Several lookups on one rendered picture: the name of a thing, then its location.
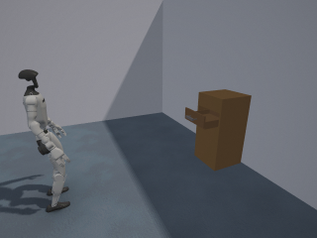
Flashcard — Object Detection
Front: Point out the cabinet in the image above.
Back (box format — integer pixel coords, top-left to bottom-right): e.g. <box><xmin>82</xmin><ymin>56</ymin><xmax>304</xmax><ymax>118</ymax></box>
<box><xmin>194</xmin><ymin>89</ymin><xmax>252</xmax><ymax>172</ymax></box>

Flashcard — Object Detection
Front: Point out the robot torso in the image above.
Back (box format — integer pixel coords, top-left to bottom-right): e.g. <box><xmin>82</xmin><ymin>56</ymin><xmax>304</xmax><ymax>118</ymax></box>
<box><xmin>23</xmin><ymin>92</ymin><xmax>52</xmax><ymax>146</ymax></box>

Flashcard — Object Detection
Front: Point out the left robot forearm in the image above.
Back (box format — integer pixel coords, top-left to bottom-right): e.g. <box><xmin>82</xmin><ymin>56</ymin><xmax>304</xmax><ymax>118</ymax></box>
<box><xmin>47</xmin><ymin>116</ymin><xmax>55</xmax><ymax>128</ymax></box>

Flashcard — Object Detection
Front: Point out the handle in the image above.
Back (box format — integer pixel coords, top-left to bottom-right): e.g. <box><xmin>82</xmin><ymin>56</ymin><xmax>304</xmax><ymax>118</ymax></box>
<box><xmin>185</xmin><ymin>115</ymin><xmax>197</xmax><ymax>121</ymax></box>

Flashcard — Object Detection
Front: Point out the right robot upper arm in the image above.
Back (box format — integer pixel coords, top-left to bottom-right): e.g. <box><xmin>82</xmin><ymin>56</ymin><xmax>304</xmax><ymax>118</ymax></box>
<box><xmin>25</xmin><ymin>96</ymin><xmax>41</xmax><ymax>129</ymax></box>

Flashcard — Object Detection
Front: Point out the left robot hand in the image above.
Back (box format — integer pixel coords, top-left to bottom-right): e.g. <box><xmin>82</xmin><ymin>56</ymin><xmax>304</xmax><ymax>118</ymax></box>
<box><xmin>52</xmin><ymin>124</ymin><xmax>66</xmax><ymax>138</ymax></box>

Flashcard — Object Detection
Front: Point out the right robot forearm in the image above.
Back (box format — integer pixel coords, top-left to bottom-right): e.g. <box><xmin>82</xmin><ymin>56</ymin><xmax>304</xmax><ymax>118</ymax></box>
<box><xmin>30</xmin><ymin>122</ymin><xmax>56</xmax><ymax>151</ymax></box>

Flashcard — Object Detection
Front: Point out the right robot hand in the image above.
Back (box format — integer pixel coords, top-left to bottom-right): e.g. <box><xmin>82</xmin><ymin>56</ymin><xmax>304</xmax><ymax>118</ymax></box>
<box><xmin>51</xmin><ymin>147</ymin><xmax>70</xmax><ymax>167</ymax></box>

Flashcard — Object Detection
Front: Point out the humanoid robot head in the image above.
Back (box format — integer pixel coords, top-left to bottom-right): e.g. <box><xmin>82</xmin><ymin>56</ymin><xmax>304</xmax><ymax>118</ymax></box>
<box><xmin>18</xmin><ymin>69</ymin><xmax>39</xmax><ymax>96</ymax></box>

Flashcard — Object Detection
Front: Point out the drawer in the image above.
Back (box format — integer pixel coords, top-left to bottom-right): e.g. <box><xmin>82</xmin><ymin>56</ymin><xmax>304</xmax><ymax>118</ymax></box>
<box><xmin>184</xmin><ymin>107</ymin><xmax>220</xmax><ymax>130</ymax></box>

